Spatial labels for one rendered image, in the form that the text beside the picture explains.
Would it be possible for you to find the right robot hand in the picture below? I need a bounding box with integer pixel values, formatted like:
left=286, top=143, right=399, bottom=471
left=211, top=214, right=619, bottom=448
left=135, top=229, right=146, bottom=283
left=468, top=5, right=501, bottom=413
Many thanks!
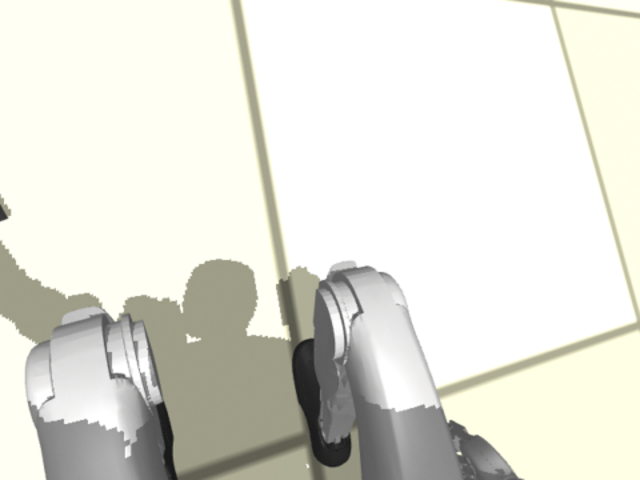
left=448, top=420, right=518, bottom=480

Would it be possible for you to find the left robot foot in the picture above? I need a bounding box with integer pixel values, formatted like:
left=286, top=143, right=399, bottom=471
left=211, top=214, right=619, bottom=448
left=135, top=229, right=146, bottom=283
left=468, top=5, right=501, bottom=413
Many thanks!
left=156, top=400, right=178, bottom=480

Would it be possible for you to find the right robot foot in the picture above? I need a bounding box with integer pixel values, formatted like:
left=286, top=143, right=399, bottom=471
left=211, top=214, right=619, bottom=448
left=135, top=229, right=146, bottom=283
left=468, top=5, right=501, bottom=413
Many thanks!
left=292, top=338, right=351, bottom=467

